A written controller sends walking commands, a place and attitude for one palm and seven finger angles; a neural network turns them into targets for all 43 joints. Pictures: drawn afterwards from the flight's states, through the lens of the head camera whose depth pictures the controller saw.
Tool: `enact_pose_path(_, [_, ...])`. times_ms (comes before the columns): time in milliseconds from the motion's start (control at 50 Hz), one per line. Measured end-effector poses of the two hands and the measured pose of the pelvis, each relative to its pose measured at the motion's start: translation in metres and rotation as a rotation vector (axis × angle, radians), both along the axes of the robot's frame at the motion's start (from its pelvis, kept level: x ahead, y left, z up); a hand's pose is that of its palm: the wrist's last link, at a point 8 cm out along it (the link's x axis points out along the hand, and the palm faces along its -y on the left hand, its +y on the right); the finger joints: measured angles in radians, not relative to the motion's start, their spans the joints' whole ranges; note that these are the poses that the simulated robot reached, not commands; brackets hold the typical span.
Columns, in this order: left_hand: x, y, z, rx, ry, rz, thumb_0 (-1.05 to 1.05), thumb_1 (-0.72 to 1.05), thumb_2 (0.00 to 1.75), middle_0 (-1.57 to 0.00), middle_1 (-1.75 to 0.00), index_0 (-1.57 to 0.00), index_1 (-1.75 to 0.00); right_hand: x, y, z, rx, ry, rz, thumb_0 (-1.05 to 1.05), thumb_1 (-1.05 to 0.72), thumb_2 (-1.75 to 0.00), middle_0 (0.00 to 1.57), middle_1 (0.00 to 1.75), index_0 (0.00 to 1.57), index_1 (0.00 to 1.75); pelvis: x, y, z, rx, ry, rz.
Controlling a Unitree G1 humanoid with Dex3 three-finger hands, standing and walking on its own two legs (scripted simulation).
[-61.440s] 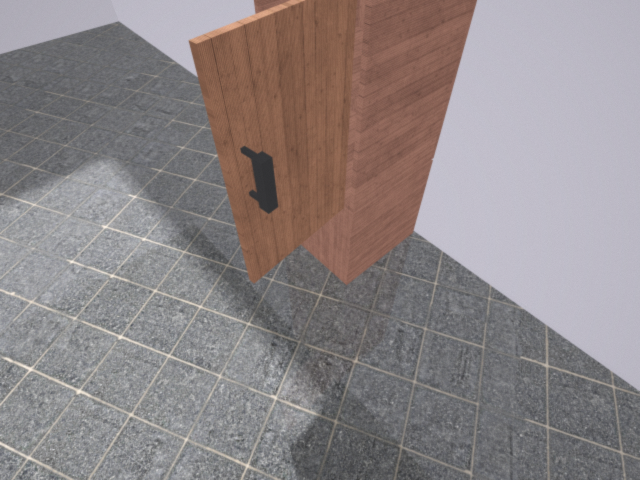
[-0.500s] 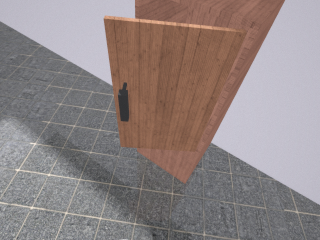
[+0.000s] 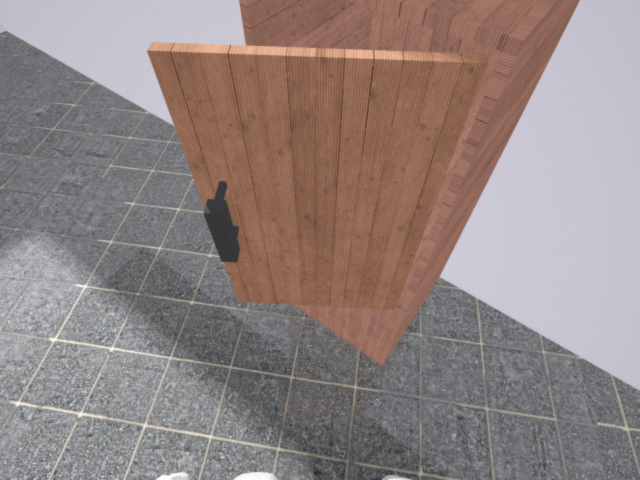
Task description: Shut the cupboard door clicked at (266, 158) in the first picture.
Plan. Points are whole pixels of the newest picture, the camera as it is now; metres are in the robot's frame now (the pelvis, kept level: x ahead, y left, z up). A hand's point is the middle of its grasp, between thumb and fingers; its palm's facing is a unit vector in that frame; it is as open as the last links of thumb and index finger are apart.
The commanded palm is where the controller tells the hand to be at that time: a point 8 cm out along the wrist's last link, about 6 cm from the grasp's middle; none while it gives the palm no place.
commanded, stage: come to a stop and stand still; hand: left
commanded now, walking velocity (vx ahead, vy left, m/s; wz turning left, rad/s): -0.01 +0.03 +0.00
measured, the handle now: (226, 221) +0.47 +0.18 -0.01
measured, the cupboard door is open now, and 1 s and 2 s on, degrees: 33 33 33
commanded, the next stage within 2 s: look again from close up in 0.86 s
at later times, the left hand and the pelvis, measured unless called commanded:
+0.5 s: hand out of the picture -0.03 +0.20 -0.16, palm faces +0.00 -0.97 -0.23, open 7.3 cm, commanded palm none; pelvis -0.04 +0.02 +0.01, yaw -2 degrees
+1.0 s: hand out of the picture -0.07 +0.16 -0.17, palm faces -0.02 -0.99 -0.14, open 7.3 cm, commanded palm none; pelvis -0.06 +0.01 +0.01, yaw -1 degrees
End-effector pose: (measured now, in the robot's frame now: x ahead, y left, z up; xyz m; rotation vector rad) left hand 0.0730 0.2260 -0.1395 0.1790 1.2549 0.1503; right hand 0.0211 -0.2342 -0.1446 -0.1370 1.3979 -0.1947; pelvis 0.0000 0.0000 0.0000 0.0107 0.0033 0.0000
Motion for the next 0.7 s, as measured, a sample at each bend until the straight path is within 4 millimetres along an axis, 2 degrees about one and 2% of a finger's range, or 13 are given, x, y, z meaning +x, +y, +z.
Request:
enact_pose_path(120, [-0.016, 0.023, -0.015, -0.026, -0.002, 0.033, 0.0, 0.91, 0.9, -0.2, -0.3, -0.21, -0.3, 0.007, 0.006, 0.011, -0.064, -0.075, 0.037, 0.0, -0.91, -0.9, 0.19, 0.3, 0.2, 0.3, -0.012, 0.017, -0.006, -0.008, -0.012, 0.001])
enact_pose_path(220, [-0.039, 0.036, -0.01, -0.024, 0.051, 0.05, 0.0, 0.91, 0.9, -0.2, -0.3, -0.2, -0.3, 0.003, 0.022, 0.022, -0.064, -0.095, 0.062, 0.0, -0.9, -0.9, 0.19, 0.3, 0.2, 0.3, -0.017, 0.024, 0.003, -0.018, -0.014, -0.012])
enact_pose_path(280, [-0.055, 0.04, -0.005, -0.013, 0.072, 0.054, 0.0, 0.91, 0.9, -0.2, -0.3, -0.2, -0.3, 0.003, 0.029, 0.021, -0.044, -0.102, 0.072, 0.0, -0.91, -0.9, 0.19, 0.3, 0.2, 0.3, -0.021, 0.025, 0.006, -0.019, -0.008, -0.016])
enact_pose_path(380, [-0.081, 0.038, -0.001, 0.02, 0.109, 0.038, 0.0, 0.91, 0.9, -0.2, -0.3, -0.2, -0.3, -0.003, 0.028, 0.009, -0.005, -0.126, 0.041, 0.0, -0.91, -0.9, 0.2, 0.3, 0.2, 0.3, -0.03, 0.021, 0.002, 0.003, -0.005, -0.038])
enact_pose_path(500, [-0.106, 0.024, 0.008, 0.015, 0.142, 0.012, 0.0, 0.91, 0.9, -0.2, -0.3, -0.2, -0.3, -0.027, 0.024, 0.007, 0.017, -0.118, 0.007, 0.0, -0.93, -0.89, 0.2, 0.3, 0.2, 0.3, -0.041, 0.018, 0.008, -0.006, -0.026, -0.035])
enact_pose_path(700, [-0.126, -0.006, -0.002, -0.056, 0.147, 0.005, 0.01, 0.92, 0.9, -0.2, -0.3, -0.2, -0.3, -0.096, 0.017, 0.013, 0.009, 0.024, -0.016, 0.0, -0.91, -0.9, 0.2, 0.3, 0.2, 0.3, -0.055, 0.007, 0.011, -0.008, -0.042, -0.035])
